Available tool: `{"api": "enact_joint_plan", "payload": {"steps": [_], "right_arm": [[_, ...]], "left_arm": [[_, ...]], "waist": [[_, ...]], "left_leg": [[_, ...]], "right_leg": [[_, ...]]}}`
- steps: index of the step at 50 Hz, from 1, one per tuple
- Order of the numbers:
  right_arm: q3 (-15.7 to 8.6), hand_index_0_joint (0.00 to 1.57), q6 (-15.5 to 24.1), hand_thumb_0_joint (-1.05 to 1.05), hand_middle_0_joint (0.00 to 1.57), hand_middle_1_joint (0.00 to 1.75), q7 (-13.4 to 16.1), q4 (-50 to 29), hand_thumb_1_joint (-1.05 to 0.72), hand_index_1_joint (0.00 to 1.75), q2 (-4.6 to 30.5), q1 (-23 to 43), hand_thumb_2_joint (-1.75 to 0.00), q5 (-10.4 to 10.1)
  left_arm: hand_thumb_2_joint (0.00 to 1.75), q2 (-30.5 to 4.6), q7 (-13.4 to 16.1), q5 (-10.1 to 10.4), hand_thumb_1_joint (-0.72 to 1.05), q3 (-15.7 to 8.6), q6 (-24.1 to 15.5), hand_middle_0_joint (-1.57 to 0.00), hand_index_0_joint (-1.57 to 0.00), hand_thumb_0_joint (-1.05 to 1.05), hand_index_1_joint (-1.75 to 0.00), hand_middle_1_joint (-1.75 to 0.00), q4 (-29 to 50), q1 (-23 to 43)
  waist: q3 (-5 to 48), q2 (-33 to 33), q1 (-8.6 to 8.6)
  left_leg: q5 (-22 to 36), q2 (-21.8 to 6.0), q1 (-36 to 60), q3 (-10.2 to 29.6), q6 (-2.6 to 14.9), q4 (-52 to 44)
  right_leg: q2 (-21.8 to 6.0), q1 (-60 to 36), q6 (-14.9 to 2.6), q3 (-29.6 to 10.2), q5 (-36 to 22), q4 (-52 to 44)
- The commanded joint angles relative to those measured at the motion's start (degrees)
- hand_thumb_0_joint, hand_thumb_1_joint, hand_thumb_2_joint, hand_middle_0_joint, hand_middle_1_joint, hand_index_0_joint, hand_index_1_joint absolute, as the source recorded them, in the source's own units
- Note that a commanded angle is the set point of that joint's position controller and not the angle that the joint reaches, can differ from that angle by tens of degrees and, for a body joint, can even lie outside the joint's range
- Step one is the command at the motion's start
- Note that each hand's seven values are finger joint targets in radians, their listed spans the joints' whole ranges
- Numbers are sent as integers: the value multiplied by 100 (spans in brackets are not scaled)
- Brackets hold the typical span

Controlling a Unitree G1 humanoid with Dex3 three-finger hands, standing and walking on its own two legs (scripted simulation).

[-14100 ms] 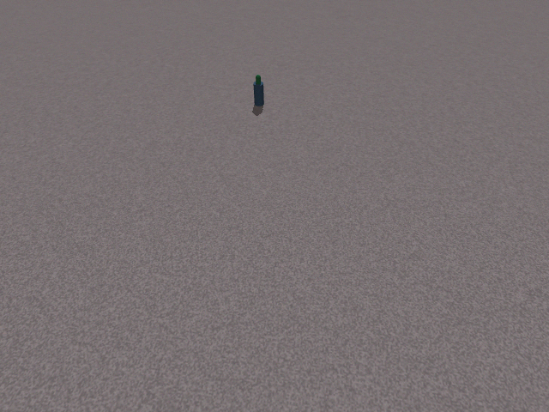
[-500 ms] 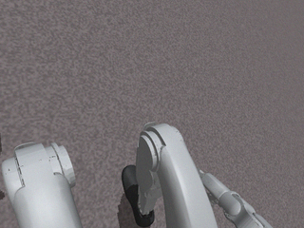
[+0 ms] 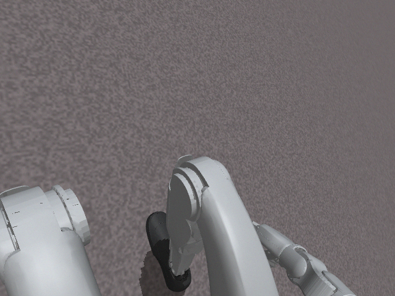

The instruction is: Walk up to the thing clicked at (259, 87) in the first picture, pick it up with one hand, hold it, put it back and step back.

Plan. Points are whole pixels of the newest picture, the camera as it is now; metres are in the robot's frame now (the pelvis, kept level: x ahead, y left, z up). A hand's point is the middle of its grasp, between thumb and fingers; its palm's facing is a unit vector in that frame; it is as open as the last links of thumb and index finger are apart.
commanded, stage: close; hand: left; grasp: from the side
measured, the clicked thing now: out of the picture +0.45 +0.32 -0.18
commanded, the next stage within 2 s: settle in 0.72 s
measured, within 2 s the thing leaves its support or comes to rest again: leaves its support in 1.04 s
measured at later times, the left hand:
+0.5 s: hand out of the picture +0.45 +0.32 -0.15, palm faces +0.43 -0.90 -0.01, open 10.6 cm
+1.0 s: hand out of the picture +0.46 +0.33 -0.15, palm faces +0.45 -0.89 +0.00, open 9.5 cm
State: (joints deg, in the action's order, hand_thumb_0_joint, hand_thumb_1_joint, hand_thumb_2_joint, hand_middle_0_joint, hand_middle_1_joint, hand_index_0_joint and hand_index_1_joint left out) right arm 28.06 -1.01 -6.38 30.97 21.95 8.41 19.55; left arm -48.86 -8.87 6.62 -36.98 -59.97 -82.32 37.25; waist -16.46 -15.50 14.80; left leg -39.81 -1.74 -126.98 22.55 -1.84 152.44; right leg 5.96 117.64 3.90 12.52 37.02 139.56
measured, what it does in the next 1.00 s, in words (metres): stands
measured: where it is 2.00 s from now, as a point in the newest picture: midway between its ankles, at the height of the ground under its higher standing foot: (122, 292)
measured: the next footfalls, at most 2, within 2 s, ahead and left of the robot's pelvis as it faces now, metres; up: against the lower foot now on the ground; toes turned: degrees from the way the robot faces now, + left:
none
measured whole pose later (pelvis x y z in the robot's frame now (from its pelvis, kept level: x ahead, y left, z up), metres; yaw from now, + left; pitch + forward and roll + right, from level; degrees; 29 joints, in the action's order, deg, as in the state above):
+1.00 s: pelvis +0.00 +0.00 +0.01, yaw -1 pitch +13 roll -17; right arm 29.2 -5.0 -6.5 30.3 21.4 8.4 19.7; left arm -52.7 -2.5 3.9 -34.9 -57.0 -81.7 42.0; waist -17.8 -15.5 15.6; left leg -40.2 -2.3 -127.5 23.2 -1.5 151.5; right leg 6.1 117.9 4.4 13.2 36.7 137.8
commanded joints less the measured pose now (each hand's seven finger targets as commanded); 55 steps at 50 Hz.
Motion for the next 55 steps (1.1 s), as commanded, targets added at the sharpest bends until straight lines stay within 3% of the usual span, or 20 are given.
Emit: {"api": "enact_joint_plan", "payload": {"steps": [1, 4, 7, 10, 12, 18, 22, 28, 33, 35, 41, 44, 47, 52, 53, 54, 55], "right_arm": [[-700, 20, -96, 0, 20, 30, 89, -20, -91, 30, 2030, -128, -91, 112], [-690, 20, -114, 0, 20, 30, 74, -50, -90, 30, 2019, -140, -90, 111], [-658, 20, -123, 0, 20, 30, 52, -2, -90, 30, 2035, -209, -90, 95], [-614, 20, -127, 0, 20, 30, 33, -38, -89, 30, 2019, -204, -90, 81], [-596, 20, -157, 0, 20, 30, 33, -44, -88, 30, 2023, -181, -90, 82], [-499, 20, -292, 0, 20, 30, 31, -117, -87, 30, 1951, -119, -89, 131], [-476, 20, -336, 0, 20, 30, 44, -149, -87, 30, 1982, -109, -89, 143], [-481, 20, -378, 0, 20, 30, 73, -111, -87, 30, 2012, -178, -89, 128], [-467, 20, -408, 0, 20, 30, 66, -139, -88, 30, 1989, -151, -89, 97], [-479, 20, -395, 0, 20, 30, 70, -111, -88, 30, 1974, -227, -89, 115], [-508, 20, -427, 0, 20, 30, 81, -109, -88, 30, 2012, -286, -89, 84], [-527, 20, -459, 0, 20, 30, 87, -90, -90, 30, 2034, -281, -90, 79], [-585, 20, -472, 0, 20, 30, 96, -69, -90, 30, 2025, -246, -90, 62], [-698, 20, -446, 0, 20, 30, 77, -64, -91, 30, 1993, -309, -90, 34], [-731, 20, -443, 0, 20, 30, 73, -92, -91, 30, 1969, -303, -90, 17], [-776, 20, -440, 0, 20, 30, 73, -62, -91, 30, 1990, -373, -90, 5], [-813, 20, -451, 0, 20, 30, 65, -11, -91, 30, 1945, -462, -90, -1]], "left_arm": [[13, -1373, 179, -82, -39, 81, -464, -6, -4, 0, -6, -5, 902, 1173], [21, -1089, 142, -116, -32, 468, -415, -14, -12, 0, -15, -14, 799, 1319], [33, -1080, 175, -35, -19, 538, -389, -32, -32, 0, -32, -32, 740, 1412], [38, -1014, 292, 64, -9, 497, -412, -36, -36, 0, -36, -36, 678, 1495], [42, -1086, 389, 6, -3, 474, -411, -39, -39, 0, -39, -40, 540, 1548], [60, -1563, 672, -245, 19, 300, -458, -52, -52, 0, -54, -54, 516, 1500], [67, -1647, 763, -239, 29, 181, -467, -64, -63, 0, -64, -64, 605, 1515], [88, -1534, 702, -204, 46, 303, -372, -85, -85, 0, -88, -89, 525, 1611], [105, -1671, 704, -195, 46, 313, -344, -103, -104, 0, -109, -110, 586, 1815], [110, -1610, 687, -182, 49, 319, -326, -109, -110, 0, -116, -117, 645, 1764], [121, -1744, 723, -185, 50, 186, -266, -116, -117, 0, -128, -128, 715, 1752], [127, -1773, 698, -220, 45, 196, -250, -121, -121, 0, -136, -136, 873, 1837], [129, -1920, 652, -238, 38, 88, -222, -124, -124, 0, -140, -139, 1120, 1816], [131, -1921, 590, -213, 35, 43, -157, -128, -128, 0, -144, -143, 1789, 2099], [131, -1737, 552, -203, 35, 125, -112, -129, -129, 0, -145, -144, 1875, 1998], [132, -1888, 563, -222, 37, 36, -69, -129, -130, 0, -145, -144, 1992, 2037], [132, -1589, 521, -216, 39, 214, -2, -129, -130, 0, -146, -145, 2066, 1961]], "waist": [[3223, 3519, 490], [3214, 3243, 664], [3291, 3135, 688], [3341, 3064, 648], [3179, 3035, 672], [3069, 3284, 516], [3225, 3359, 585], [3225, 3209, 741], [3076, 3148, 714], [3317, 3093, 703], [3317, 3305, 639], [3301, 3528, 656], [3370, 3652, 566], [3634, 3839, 532], [3722, 3863, 502], [3817, 3985, 482], [3904, 3981, 479]], "left_leg": [[871, -391, 2414, -720, -16, -1854], [669, -360, 2260, -709, 31, -1819], [548, -343, 2251, -645, 48, -1803], [634, -329, 2312, -561, 35, -1805], [510, -346, 2238, -519, 35, -1850], [608, -386, 2212, -624, 19, -1853], [838, -416, 2346, -591, 9, -1866], [775, -418, 2241, -563, 66, -1811], [386, -407, 1989, -615, 106, -1807], [593, -411, 2090, -650, 109, -1736], [742, -428, 2228, -614, 60, -1850], [910, -451, 2408, -559, 15, -1927], [904, -459, 2490, -607, 5, -1935], [932, -444, 2598, -653, 0, -1968], [1010, -446, 2699, -651, -17, -1996], [1036, -440, 2732, -656, -24, -2021], [1152, -439, 2842, -656, -34, -2055]], "right_leg": [[69, -1319, -421, 657, -1190, -917], [80, -1307, -398, 679, -1098, -1024], [97, -1302, -383, 721, -1020, -1026], [108, -1317, -371, 764, -1081, -1001], [109, -1230, -374, 782, -972, -1006], [136, -1354, -398, 736, -986, -1036], [137, -1486, -392, 756, -1178, -1012], [150, -1476, -361, 768, -1220, -1072], [158, -1401, -366, 748, -926, -1156], [165, -1585, -351, 707, -1124, -1167], [160, -1557, -393, 761, -1190, -1117], [144, -1492, -403, 794, -1281, -1045], [127, -1456, -417, 736, -1273, -1049], [107, -1484, -427, 690, -1294, -1065], [101, -1484, -428, 688, -1343, -1046], [92, -1499, -438, 675, -1349, -1037], [77, -1514, -433, 659, -1436, -1046]]}}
